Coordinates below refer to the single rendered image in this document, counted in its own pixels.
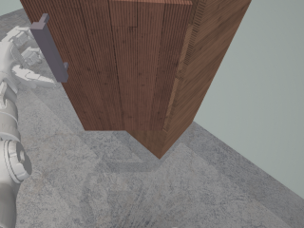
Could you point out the cupboard door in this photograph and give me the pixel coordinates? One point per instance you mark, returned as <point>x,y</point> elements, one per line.
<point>122,55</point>

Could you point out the robot left hand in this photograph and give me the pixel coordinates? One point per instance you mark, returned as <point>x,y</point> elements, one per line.
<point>11,58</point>

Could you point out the handle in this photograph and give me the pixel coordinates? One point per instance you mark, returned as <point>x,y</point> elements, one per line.
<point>45,42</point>

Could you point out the robot left upper arm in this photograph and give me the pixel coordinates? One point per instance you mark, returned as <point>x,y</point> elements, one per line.
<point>15,167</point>

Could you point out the robot left forearm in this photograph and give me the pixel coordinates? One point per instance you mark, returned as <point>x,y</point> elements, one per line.
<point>8,109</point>

